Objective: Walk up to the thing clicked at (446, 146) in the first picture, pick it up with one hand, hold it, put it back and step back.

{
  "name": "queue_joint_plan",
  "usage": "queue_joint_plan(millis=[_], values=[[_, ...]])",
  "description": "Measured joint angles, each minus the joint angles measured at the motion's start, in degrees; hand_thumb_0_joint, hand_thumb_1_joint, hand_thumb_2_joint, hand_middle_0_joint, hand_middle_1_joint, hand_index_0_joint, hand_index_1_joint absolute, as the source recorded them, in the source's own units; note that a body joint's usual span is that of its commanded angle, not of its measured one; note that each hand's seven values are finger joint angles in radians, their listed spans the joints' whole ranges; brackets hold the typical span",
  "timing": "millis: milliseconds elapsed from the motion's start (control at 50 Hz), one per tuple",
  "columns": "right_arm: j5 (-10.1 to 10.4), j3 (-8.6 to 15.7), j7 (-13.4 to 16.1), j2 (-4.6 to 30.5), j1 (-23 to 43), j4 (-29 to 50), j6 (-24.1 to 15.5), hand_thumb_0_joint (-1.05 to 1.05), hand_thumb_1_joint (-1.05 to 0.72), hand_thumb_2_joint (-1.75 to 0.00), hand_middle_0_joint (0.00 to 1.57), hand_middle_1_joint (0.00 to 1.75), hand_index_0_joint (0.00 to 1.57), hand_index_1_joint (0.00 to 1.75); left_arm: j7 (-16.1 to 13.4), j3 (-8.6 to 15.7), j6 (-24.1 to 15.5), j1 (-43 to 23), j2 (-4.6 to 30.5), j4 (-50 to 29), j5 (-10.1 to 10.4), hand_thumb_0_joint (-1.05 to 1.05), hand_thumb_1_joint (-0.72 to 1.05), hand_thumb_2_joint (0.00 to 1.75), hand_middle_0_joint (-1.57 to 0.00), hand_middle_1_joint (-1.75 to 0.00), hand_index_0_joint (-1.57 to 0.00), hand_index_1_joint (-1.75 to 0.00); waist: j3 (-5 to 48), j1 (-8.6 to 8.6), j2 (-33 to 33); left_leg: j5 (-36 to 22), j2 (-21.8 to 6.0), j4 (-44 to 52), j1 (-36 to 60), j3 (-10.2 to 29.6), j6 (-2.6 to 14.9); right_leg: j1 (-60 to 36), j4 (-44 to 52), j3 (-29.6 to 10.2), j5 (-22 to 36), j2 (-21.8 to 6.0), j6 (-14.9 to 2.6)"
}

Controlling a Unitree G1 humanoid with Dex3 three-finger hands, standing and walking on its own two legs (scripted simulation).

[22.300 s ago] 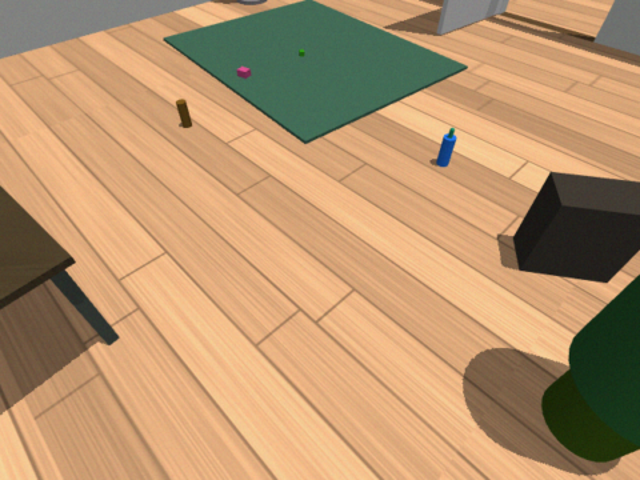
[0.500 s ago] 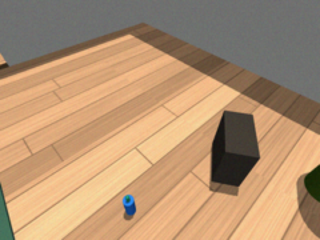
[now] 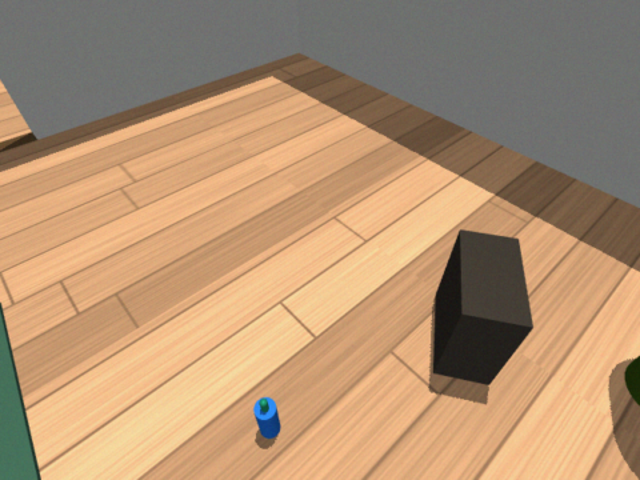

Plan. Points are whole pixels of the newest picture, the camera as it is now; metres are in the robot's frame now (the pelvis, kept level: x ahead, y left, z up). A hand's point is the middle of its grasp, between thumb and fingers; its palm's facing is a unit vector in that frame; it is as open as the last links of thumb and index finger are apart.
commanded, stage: walk up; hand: left
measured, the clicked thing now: (266, 415) +0.45 +0.17 -0.68
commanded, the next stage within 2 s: stand in 0.54 s
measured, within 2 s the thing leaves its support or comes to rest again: neither
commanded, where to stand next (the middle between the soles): +0.07 -0.01 m, yaw +1 degrees
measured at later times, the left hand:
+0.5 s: hand out of the picture +0.08 +0.25 -0.16, palm faces -0.03 -0.95 -0.32, open 7.4 cm
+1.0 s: hand out of the picture +0.08 +0.25 -0.16, palm faces -0.03 -0.94 -0.34, open 7.4 cm
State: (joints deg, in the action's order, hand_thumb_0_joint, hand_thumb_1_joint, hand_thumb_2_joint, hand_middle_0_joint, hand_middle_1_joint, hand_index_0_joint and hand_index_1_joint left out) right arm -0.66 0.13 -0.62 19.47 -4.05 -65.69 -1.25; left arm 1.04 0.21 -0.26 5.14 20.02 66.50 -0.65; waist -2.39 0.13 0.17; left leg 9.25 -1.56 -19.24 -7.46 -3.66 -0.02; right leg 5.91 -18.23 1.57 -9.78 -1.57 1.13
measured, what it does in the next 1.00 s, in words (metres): stands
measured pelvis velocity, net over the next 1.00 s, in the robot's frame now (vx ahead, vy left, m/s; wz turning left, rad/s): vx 0.00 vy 0.00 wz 0.01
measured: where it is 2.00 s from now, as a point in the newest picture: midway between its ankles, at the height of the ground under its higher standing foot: outside the picture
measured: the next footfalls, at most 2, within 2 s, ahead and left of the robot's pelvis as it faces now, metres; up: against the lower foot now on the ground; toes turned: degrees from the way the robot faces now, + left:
none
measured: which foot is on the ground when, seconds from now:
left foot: down 0.00-1.00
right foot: down 0.00-1.00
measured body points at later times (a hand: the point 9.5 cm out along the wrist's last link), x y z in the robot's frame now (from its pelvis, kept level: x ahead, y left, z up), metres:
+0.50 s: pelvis +0.00 +0.00 +0.00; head +0.01 +0.01 +0.45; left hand +0.08 +0.30 -0.14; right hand +0.08 -0.30 -0.13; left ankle +0.02 +0.12 -0.75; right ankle +0.00 -0.13 -0.75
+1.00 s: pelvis +0.00 +0.00 +0.00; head +0.01 +0.00 +0.45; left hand +0.08 +0.30 -0.13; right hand +0.08 -0.30 -0.13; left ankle +0.02 +0.12 -0.75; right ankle +0.00 -0.13 -0.75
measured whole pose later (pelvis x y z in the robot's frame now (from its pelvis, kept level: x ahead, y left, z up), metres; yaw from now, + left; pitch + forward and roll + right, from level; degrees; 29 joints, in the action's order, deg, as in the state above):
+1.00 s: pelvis +0.00 +0.00 +0.00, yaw +1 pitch -2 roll +0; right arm -0.7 0.1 -0.7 19.5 -5.0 -66.4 -0.4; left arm 0.5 -0.5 -0.6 5.7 20.2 65.2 -0.7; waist -2.5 -0.6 -0.2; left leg 8.3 -1.3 -17.3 -6.8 -2.9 -0.3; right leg 5.3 -17.1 2.4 -9.6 -1.8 1.0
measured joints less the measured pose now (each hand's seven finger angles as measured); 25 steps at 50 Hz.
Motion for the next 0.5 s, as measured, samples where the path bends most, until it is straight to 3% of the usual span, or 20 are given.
queue_joint_plan(millis=[500], values=[[-0.1, 0.37, 0.17, 0.11, -1.79, -0.63, 0.26, 0.0, -0.91, -0.9, 0.2, 0.3, 0.21, 0.3, -0.08, 0.24, 0.11, 0.75, -0.55, -0.67, -0.3, 0.01, 0.9, 0.9, -0.21, -0.3, -0.21, -0.3, 0.05, -0.65, -0.55, 0.03, 0.36, 0.63, 0.28, 0.04, 0.16, -0.16, 0.27, 0.04, -0.25, -0.33, 0.19]])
